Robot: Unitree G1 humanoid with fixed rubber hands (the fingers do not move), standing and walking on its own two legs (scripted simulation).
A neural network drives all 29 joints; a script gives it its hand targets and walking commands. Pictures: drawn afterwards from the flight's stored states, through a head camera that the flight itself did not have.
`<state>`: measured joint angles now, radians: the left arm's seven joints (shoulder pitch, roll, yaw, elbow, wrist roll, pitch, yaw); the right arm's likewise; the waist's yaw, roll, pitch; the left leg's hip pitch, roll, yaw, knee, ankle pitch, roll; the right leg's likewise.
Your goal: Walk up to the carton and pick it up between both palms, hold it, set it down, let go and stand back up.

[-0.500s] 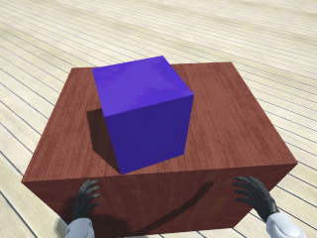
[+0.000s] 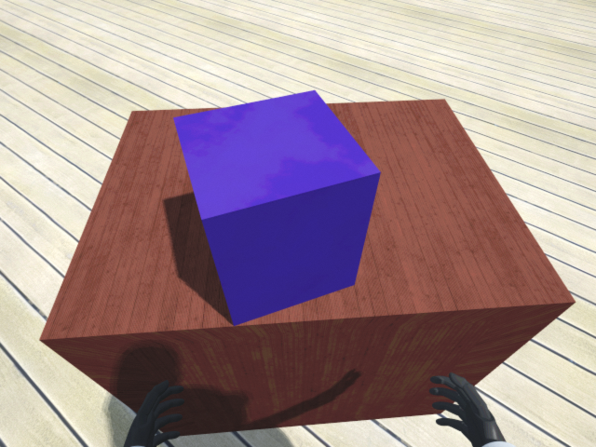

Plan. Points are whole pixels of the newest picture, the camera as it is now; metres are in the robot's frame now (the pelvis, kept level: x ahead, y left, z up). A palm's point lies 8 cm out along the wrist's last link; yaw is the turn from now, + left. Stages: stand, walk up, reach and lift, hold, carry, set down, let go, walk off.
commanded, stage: set down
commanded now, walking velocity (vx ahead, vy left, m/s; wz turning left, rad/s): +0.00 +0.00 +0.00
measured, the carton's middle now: (273, 210) +0.43 +0.07 +0.07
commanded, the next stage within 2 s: let go in 0.28 s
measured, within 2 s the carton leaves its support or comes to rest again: neither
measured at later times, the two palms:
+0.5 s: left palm (149, 426) +0.16 +0.23 -0.08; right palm (480, 436) +0.16 -0.22 -0.08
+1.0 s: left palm out of the picture +0.11 +0.25 -0.10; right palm out of the picture +0.12 -0.25 -0.10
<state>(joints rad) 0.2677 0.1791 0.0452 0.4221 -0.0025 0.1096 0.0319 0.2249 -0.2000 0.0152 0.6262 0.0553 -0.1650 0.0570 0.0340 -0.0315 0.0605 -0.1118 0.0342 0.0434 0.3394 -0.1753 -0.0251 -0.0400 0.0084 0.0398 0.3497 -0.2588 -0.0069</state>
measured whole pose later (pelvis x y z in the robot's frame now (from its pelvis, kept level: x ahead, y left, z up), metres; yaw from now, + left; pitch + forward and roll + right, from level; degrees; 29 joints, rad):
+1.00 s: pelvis -0.01 +0.00 -0.01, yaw +2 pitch -3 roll -1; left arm 0.26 0.22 0.05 0.65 0.02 -0.01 0.00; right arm 0.25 -0.23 -0.04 0.74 -0.01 -0.07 -0.01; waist 0.00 -0.01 0.00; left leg -0.20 0.05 0.00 0.51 -0.25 -0.03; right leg -0.09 0.02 0.00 0.46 -0.31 -0.01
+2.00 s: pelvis -0.08 +0.03 -0.02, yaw +2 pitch -3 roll -1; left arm 0.43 0.23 0.03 0.89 0.03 0.00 0.00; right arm 0.41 -0.25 -0.03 0.81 -0.02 0.01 -0.02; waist 0.00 0.00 0.00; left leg -0.36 0.01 0.01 0.57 -0.23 0.02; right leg -0.26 -0.01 0.02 0.57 -0.32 0.03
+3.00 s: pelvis -0.01 +0.01 -0.01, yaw +2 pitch +0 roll +0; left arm 0.36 0.20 0.01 0.90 0.01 -0.01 0.02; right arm 0.35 -0.20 -0.02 0.91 -0.01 -0.01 -0.03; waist 0.00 -0.01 0.01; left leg -0.29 0.01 0.00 0.53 -0.25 0.00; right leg -0.19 0.00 0.02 0.52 -0.33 0.01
